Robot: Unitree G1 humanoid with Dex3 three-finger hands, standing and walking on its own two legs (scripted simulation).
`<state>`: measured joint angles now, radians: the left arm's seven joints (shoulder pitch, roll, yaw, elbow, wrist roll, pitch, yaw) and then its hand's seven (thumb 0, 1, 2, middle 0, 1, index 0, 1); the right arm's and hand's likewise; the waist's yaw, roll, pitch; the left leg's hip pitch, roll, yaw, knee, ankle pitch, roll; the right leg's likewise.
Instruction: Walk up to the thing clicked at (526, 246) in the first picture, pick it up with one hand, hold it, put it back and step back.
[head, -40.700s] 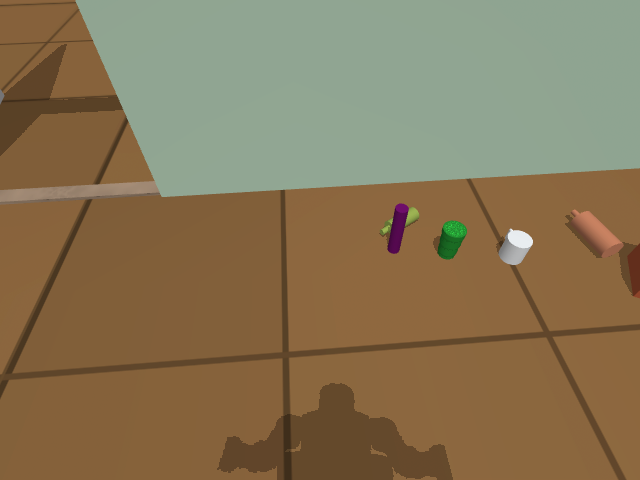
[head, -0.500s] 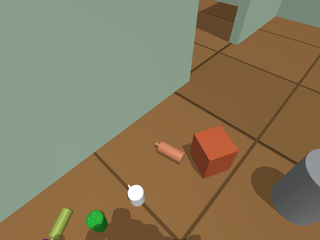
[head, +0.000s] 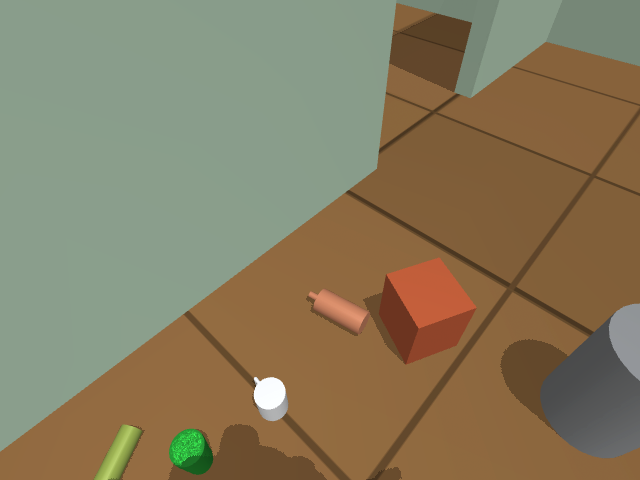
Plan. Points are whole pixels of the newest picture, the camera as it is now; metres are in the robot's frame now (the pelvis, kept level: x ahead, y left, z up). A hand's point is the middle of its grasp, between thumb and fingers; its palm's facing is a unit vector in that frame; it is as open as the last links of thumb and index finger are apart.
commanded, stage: stand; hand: left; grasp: from above
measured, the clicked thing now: (268, 395) +0.47 +0.21 -0.73
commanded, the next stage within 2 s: step back in 0.40 s
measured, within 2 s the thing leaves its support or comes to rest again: neither
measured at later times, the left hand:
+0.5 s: hand out of the picture +0.05 +0.26 -0.16, palm faces +0.00 -0.93 -0.36, open 7.4 cm
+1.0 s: hand out of the picture -0.06 +0.25 -0.16, palm faces -0.01 -0.90 -0.44, open 7.4 cm
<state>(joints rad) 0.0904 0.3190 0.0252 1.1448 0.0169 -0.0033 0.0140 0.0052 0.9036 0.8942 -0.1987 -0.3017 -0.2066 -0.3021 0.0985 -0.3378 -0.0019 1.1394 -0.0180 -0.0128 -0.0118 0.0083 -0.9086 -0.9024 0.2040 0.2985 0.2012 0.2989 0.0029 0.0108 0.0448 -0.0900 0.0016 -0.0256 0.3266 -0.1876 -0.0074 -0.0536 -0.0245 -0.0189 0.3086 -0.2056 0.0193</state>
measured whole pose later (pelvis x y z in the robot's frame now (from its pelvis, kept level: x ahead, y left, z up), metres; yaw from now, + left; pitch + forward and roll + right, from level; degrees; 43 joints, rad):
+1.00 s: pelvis -0.12 -0.03 -0.03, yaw -1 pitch -3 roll +2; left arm 0.17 0.34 0.06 0.94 0.05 0.03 0.01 0.01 0.90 0.89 -0.20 -0.30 -0.21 -0.30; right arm 0.06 -0.41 -0.06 0.93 0.00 0.07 0.00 0.01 -0.91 -0.90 0.20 0.30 0.20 0.30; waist 0.03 0.06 0.17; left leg -0.53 -0.14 -0.16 1.17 -0.47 0.01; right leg -0.35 0.02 0.01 0.69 -0.30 -0.04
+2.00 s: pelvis -0.41 +0.02 -0.02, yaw -2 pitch -1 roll +1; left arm 0.15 0.36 0.07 0.79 0.05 0.04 0.03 0.01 0.90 0.89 -0.20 -0.30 -0.21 -0.30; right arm 0.19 -0.41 -0.05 0.90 0.00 0.06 -0.02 0.01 -0.91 -0.90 0.20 0.30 0.20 0.30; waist 0.00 0.03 0.14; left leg -0.33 -0.06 -0.10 0.90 -0.50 -0.02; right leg -0.35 -0.02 0.04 0.62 -0.26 0.01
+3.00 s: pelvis -0.66 +0.00 -0.02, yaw -3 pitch -3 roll +1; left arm 0.23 0.40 0.06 0.98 0.03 0.01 -0.02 0.01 0.90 0.89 -0.20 -0.30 -0.21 -0.30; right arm 0.21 -0.34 -0.03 0.96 -0.05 -0.01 0.02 0.01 -0.90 -0.90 0.21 0.30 0.21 0.30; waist 0.01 -0.03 0.05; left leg -0.19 -0.01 0.00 0.57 -0.33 0.01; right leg -0.27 -0.03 0.01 0.62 -0.37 -0.02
